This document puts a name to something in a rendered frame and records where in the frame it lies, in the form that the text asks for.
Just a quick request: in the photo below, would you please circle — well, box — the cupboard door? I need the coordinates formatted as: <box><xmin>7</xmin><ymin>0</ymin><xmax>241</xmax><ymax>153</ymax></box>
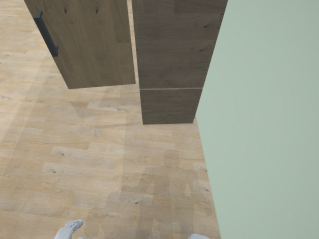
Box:
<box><xmin>24</xmin><ymin>0</ymin><xmax>136</xmax><ymax>89</ymax></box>

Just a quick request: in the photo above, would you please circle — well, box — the handle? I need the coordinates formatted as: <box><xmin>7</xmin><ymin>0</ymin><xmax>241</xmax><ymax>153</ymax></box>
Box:
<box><xmin>33</xmin><ymin>10</ymin><xmax>59</xmax><ymax>57</ymax></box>

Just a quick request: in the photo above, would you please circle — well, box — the robot left hand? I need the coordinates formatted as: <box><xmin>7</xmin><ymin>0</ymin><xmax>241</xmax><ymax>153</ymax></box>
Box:
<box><xmin>54</xmin><ymin>219</ymin><xmax>83</xmax><ymax>239</ymax></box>

